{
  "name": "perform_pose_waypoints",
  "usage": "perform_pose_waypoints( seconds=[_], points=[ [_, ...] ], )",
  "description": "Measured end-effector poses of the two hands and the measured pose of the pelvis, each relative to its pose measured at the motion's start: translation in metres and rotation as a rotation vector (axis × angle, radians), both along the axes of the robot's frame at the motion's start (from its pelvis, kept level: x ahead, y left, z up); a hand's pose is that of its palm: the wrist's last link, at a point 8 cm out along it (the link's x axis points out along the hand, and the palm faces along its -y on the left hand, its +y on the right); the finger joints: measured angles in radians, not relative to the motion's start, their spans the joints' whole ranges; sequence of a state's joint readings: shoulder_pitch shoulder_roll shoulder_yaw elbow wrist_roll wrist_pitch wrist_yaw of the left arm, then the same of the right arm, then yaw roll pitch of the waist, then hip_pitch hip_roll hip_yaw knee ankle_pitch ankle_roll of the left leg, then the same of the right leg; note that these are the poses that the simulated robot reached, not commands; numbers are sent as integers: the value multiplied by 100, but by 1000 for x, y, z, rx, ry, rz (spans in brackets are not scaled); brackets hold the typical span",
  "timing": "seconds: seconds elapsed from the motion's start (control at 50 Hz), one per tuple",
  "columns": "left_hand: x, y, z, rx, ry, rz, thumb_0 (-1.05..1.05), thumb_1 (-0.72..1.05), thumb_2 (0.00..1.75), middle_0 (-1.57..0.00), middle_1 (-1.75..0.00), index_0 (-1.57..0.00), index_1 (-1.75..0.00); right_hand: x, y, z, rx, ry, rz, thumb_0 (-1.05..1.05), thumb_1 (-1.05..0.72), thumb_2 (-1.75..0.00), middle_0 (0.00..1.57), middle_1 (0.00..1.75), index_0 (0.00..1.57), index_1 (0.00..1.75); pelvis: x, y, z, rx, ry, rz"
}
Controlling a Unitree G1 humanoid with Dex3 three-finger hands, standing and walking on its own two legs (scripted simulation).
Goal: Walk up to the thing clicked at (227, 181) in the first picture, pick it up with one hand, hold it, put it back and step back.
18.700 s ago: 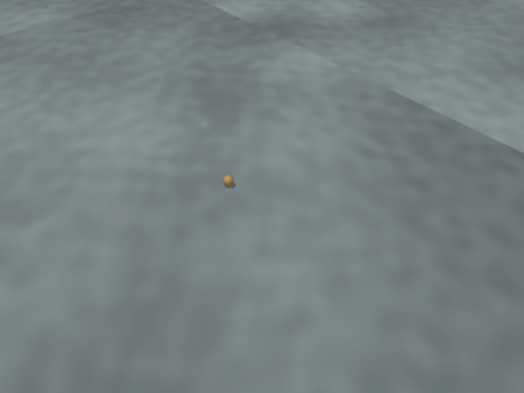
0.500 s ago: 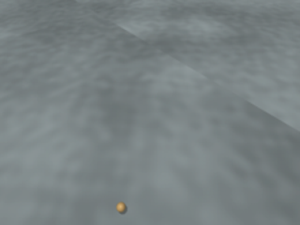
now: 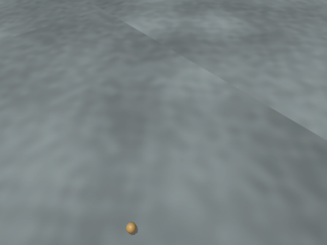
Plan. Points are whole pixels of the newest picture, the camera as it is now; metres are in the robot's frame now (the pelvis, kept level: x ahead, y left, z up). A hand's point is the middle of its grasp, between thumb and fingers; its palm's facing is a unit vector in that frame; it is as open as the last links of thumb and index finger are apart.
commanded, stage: stand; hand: left
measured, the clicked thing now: (130, 227) +0.33 +0.23 -0.75
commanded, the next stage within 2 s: walk up in 0.34 s
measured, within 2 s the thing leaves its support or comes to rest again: neither
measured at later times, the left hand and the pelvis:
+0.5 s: hand out of the picture +0.08 +0.27 -0.16, palm faces +0.00 -0.93 -0.37, open 7.4 cm; pelvis -0.03 +0.00 -0.01, yaw +0 degrees
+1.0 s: hand out of the picture -0.03 +0.31 -0.18, palm faces -0.10 -0.92 -0.38, open 7.4 cm; pelvis -0.15 +0.04 -0.02, yaw -4 degrees
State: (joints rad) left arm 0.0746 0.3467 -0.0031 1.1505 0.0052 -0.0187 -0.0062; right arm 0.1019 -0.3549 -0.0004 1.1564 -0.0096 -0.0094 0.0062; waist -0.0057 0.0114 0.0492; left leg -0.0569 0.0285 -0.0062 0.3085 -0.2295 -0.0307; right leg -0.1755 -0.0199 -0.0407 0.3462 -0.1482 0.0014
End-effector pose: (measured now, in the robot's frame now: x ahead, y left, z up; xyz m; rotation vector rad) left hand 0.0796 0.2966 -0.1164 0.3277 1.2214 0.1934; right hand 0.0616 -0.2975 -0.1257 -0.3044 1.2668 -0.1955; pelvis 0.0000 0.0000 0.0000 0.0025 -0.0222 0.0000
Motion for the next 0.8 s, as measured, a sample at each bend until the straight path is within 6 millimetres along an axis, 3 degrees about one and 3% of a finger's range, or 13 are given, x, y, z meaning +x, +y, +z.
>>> perform_pose_waypoints(
  seconds=[0.16, 0.34, 0.48, 0.58, 0.68, 0.8],
  points=[
    [14, -3, 2, -3, -35, -6, 1, 91, 89, -20, -30, -20, -30, 12, -3, 4, -7, -34, 4, 0, -91, -90, 20, 30, 20, 30, 3, -2, 0, -3, -7, 0],
    [10, -4, 2, -2, -31, 2, 1, 91, 89, -20, -30, -20, -30, 14, -3, 4, -5, -47, 10, 0, -91, -90, 20, 30, 20, 30, 2, -3, 0, -3, -10, -1],
    [-4, 10, -3, 22, -27, 26, 1, 90, 89, -20, -30, -20, -30, 1, -9, -2, -26, -17, 8, 0, -91, -90, 20, 30, 20, 30, -26, 1, -7, -1, -4, 1],
    [-13, 30, -12, 46, -32, -25, 1, 90, 89, -20, -30, -20, -30, -27, -5, -3, -65, 4, 4, 0, -91, -90, 20, 30, 20, 30, -53, 18, -16, 11, 3, 3],
    [-16, 54, -32, 38, -80, -48, 1, 90, 89, -20, -30, -20, -30, -77, 9, -8, -120, 49, 3, 0, -91, -90, 20, 30, 20, 30, -81, 41, -33, 12, -4, 7],
    [-45, 57, -30, 18, -52, -40, 1, 91, 89, -20, -30, -20, -30, -128, 32, 6, -111, 104, -24, 0, -91, -90, 20, 30, 20, 30, -103, 48, -20, -16, -4, -2]
  ],
)
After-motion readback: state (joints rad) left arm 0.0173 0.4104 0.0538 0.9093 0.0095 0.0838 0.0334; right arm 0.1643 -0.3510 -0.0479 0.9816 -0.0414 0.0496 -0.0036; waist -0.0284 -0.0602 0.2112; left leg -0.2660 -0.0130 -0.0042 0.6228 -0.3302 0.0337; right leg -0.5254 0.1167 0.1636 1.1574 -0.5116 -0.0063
